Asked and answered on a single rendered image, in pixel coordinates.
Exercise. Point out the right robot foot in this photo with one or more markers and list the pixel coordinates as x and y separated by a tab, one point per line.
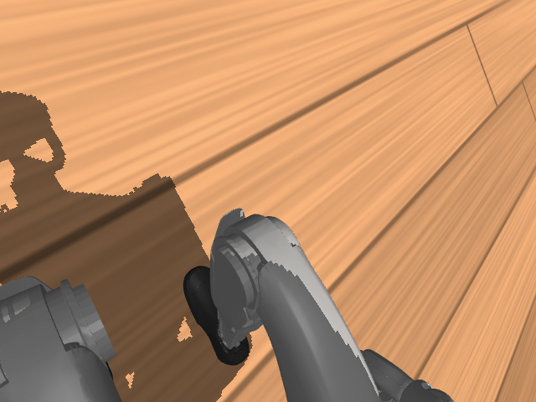
196	287

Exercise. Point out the right robot arm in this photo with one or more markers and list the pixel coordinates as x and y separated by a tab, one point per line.
421	391

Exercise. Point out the right robot hand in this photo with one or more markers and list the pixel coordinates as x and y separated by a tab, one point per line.
390	380

